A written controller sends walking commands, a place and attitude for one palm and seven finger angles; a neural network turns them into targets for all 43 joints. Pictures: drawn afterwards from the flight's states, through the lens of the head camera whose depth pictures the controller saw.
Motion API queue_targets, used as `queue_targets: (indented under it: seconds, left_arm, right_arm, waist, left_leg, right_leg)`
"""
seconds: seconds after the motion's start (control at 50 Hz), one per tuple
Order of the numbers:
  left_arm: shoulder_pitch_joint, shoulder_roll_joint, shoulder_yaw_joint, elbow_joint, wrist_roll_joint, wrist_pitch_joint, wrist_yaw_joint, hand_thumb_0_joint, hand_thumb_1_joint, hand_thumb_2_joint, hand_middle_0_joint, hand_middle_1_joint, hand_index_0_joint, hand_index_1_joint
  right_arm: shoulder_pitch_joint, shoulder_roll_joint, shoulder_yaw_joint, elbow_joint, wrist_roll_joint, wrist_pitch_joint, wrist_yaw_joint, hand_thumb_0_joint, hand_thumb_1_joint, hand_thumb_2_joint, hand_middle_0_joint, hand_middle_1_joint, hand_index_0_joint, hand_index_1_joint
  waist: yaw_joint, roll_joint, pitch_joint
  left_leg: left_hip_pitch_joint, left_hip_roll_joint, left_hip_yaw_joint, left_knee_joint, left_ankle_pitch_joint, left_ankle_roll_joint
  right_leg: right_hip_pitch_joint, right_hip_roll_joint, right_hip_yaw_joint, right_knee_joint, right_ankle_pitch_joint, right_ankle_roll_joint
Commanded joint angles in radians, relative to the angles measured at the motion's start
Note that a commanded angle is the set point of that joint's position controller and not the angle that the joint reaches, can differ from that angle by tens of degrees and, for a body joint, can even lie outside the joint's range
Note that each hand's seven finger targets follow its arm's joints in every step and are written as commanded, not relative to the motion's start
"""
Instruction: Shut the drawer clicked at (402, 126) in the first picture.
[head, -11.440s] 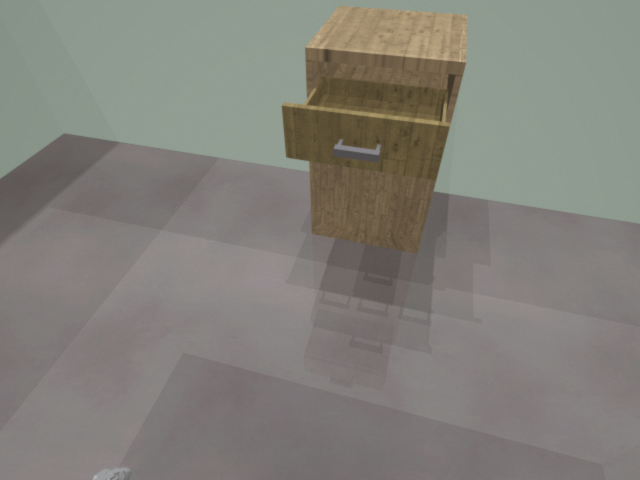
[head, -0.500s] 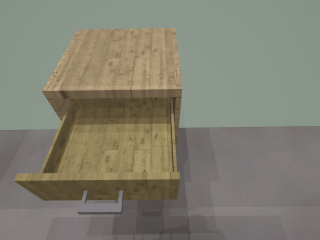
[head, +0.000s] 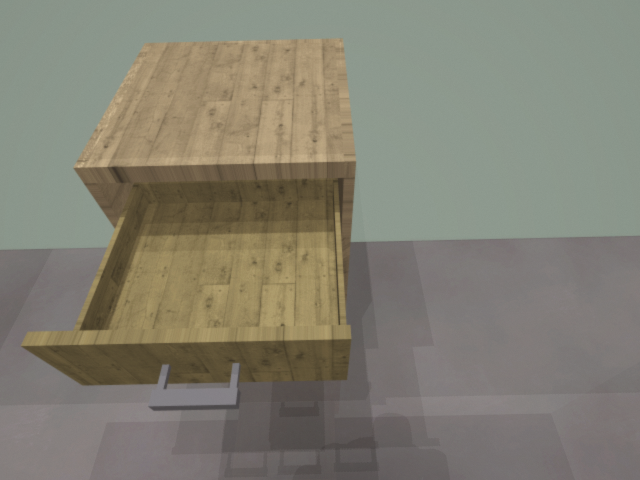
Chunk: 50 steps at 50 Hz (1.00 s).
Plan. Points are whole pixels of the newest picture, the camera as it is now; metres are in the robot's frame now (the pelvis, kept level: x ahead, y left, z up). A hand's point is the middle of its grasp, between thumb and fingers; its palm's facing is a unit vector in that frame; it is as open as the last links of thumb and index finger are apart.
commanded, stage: come to a stop and stand still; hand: left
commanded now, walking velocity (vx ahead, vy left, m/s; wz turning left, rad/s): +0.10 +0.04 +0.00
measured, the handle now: (198, 384) +0.25 +0.19 -0.08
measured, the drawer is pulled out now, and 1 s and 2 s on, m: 0.30 0.30 0.30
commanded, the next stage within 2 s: look again from close up in 1.10 s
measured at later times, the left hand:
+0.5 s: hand out of the picture -0.01 +0.16 -0.17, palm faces +0.05 -0.98 -0.21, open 7.4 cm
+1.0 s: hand out of the picture +0.00 +0.18 -0.17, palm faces +0.04 -0.98 -0.20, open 7.3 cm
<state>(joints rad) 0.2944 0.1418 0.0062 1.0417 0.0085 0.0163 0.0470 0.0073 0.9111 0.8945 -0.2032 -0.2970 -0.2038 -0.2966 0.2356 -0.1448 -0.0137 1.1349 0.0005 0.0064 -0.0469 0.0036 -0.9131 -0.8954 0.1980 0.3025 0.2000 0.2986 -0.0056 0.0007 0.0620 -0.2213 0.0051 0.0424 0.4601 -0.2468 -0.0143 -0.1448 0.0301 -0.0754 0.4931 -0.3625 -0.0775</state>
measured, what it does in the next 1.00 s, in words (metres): stands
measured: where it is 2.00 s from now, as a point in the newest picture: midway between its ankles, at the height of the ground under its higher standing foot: outside the picture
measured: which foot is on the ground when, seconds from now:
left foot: down 0.00-1.00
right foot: down 0.00-1.00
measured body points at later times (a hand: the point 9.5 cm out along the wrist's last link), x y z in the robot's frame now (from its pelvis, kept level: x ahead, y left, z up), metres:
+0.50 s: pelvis +0.02 -0.01 +0.00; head +0.04 -0.02 +0.45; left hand -0.01 +0.21 -0.15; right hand -0.01 -0.21 -0.17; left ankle +0.00 +0.13 -0.74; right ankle -0.06 -0.06 -0.74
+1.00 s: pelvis +0.01 +0.02 +0.00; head +0.03 +0.01 +0.45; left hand +0.00 +0.23 -0.15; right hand -0.01 -0.19 -0.16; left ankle +0.00 +0.13 -0.74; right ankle -0.06 -0.06 -0.74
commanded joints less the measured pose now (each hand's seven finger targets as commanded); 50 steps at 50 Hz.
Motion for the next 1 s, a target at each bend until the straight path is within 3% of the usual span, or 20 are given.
queue_targets:
  seconds: [0.0,0.04,0.12,0.16,0.24,0.32,0.34,0.42,0.52,0.6,0.74,0.82,0.9,0.98]
  left_arm:
    - [0.095,0.115,0.021,-0.014,0.003,-0.022,0.005,0.0,0.9,0.9,-0.2,-0.3,-0.2,-0.3]
    - [0.083,0.132,0.016,-0.007,0.003,-0.03,0.004,0.0,0.9,0.9,-0.2,-0.3,-0.2,-0.3]
    - [0.076,0.134,0.011,0.002,0.003,-0.036,0.003,0.0,0.9,0.9,-0.2,-0.3,-0.2,-0.3]
    - [0.083,0.14,0.011,0.004,0.004,-0.037,0.002,0.0,0.9,0.9,-0.2,-0.3,-0.2,-0.3]
    - [0.095,0.142,0.013,0.011,0.002,-0.04,0.004,0.0,0.9,0.9,-0.2,-0.3,-0.2,-0.3]
    - [0.13,0.117,0.01,0.016,-0.002,-0.047,0.007,0.0,0.9,0.9,-0.2,-0.3,-0.2,-0.3]
    - [0.125,0.114,0.009,0.015,-0.004,-0.044,0.007,0.0,0.9,0.9,-0.2,-0.3,-0.2,-0.3]
    - [0.145,0.107,0.008,0.02,-0.003,-0.045,0.01,0.0,0.9,0.9,-0.2,-0.3,-0.2,-0.3]
    - [0.146,0.096,0.005,0.023,-0.002,-0.043,0.011,0.0,0.9,0.9,-0.2,-0.3,-0.2,-0.3]
    - [0.14,0.088,0.005,0.02,-0.002,-0.041,0.009,0.0,0.9,0.9,-0.2,-0.3,-0.2,-0.3]
    - [0.121,0.086,0.001,0.025,-0.002,-0.036,0.004,0.0,0.9,0.9,-0.2,-0.3,-0.2,-0.3]
    - [0.124,0.083,0.001,0.024,-0.001,-0.04,0.003,0.0,0.9,0.9,-0.2,-0.3,-0.2,-0.3]
    - [0.121,0.084,0.001,0.023,-0.003,-0.04,0.003,0.0,0.9,0.9,-0.2,-0.3,-0.2,-0.3]
    - [0.123,0.082,0.001,0.027,-0.001,-0.039,0.003,0.0,0.9,0.9,-0.2,-0.3,-0.2,-0.3]
  right_arm:
    - [0.069,-0.077,-0.006,-0.015,-0.005,-0.004,0.009,0.0,-0.9,-0.9,0.2,0.3,0.2,0.3]
    - [0.076,-0.065,0.0,-0.017,-0.007,0.0,0.014,0.0,-0.9,-0.9,0.2,0.3,0.2,0.3]
    - [0.096,-0.062,0.011,0.004,-0.013,0.0,0.021,0.0,-0.9,-0.9,0.2,0.3,0.2,0.3]
    - [0.107,-0.065,0.015,0.005,-0.014,0.0,0.021,0.0,-0.9,-0.9,0.2,0.3,0.2,0.3]
    - [0.128,-0.06,0.018,0.006,-0.009,-0.005,0.016,0.0,-0.9,-0.9,0.2,0.3,0.2,0.3]
    - [0.143,-0.062,0.023,0.012,-0.004,-0.019,0.009,0.0,-0.9,-0.9,0.2,0.3,0.2,0.3]
    - [0.144,-0.061,0.022,0.015,-0.003,-0.021,0.007,0.0,-0.9,-0.9,0.2,0.3,0.2,0.3]
    - [0.146,-0.058,0.023,0.02,-0.001,-0.025,0.003,0.0,-0.9,-0.9,0.2,0.3,0.2,0.3]
    - [0.14,-0.053,0.019,0.023,0.0,-0.024,0.003,0.0,-0.9,-0.9,0.2,0.3,0.2,0.3]
    - [0.14,-0.052,0.018,0.025,-0.002,-0.028,0.003,0.0,-0.9,-0.9,0.2,0.3,0.2,0.3]
    - [0.137,-0.059,0.017,0.024,-0.004,-0.031,0.005,0.0,-0.9,-0.9,0.2,0.3,0.2,0.3]
    - [0.142,-0.063,0.017,0.022,-0.006,-0.032,0.007,0.0,-0.9,-0.9,0.2,0.3,0.2,0.3]
    - [0.15,-0.067,0.018,0.025,-0.006,-0.036,0.006,0.0,-0.9,-0.9,0.2,0.3,0.2,0.3]
    - [0.151,-0.063,0.018,0.026,-0.005,-0.036,0.007,0.0,-0.9,-0.9,0.2,0.3,0.2,0.3]
  waist:
    - [0.007,-0.032,-0.036]
    - [0.001,-0.06,-0.026]
    - [0.003,-0.03,0.073]
    - [0.006,-0.012,0.096]
    - [0.006,-0.032,0.074]
    - [0.015,-0.051,-0.016]
    - [0.012,-0.029,-0.016]
    - [0.015,-0.046,-0.036]
    - [0.012,-0.047,-0.018]
    - [0.012,-0.006,-0.009]
    - [0.011,0.013,0.021]
    - [0.011,-0.012,0.011]
    - [0.011,0.001,-0.007]
    - [0.011,-0.011,0.012]
  left_leg:
    - [0.041,0.1,-0.083,-0.002,0.146,0.062]
    - [0.026,0.075,-0.058,-0.01,0.048,0.044]
    - [0.004,0.067,-0.054,-0.004,0.022,0.038]
    - [-0.012,0.063,-0.047,0.003,0.022,0.037]
    - [-0.017,0.067,-0.037,0.001,0.075,0.034]
    - [0.036,0.079,-0.041,-0.006,0.212,0.05]
    - [0.055,0.083,-0.04,-0.019,0.245,0.053]
    - [0.07,0.085,-0.041,0.0,0.29,0.058]
    - [0.076,0.087,-0.047,-0.008,0.284,0.061]
    - [0.09,0.094,-0.063,-0.024,0.296,0.066]
    - [0.092,0.103,-0.093,-0.061,0.287,0.074]
    - [0.087,0.1,-0.103,-0.063,0.268,0.077]
    - [0.099,0.104,-0.109,-0.069,0.304,0.08]
    - [0.087,0.102,-0.116,-0.077,0.284,0.082]
  right_leg:
    - [-0.045,-0.159,0.152,-0.141,0.289,0.037]
    - [-0.038,-0.183,0.179,-0.192,0.228,0.039]
    - [-0.101,-0.181,0.196,-0.256,0.08,0.046]
    - [-0.101,-0.185,0.205,-0.263,0.079,0.047]
    - [-0.041,-0.196,0.182,-0.227,0.292,0.048]
    - [0.037,-0.177,0.125,-0.134,0.627,0.074]
    - [0.029,-0.171,0.118,-0.116,0.64,0.069]
    - [0.04,-0.17,0.112,-0.108,0.692,0.077]
    - [0.02,-0.164,0.114,-0.117,0.636,0.075]
    - [-0.005,-0.155,0.112,-0.131,0.504,0.06]
    - [-0.032,-0.146,0.106,-0.149,0.351,0.038]
    - [-0.029,-0.148,0.111,-0.153,0.336,0.034]
    - [-0.022,-0.148,0.103,-0.143,0.328,0.03]
    - [-0.031,-0.148,0.103,-0.148,0.306,0.029]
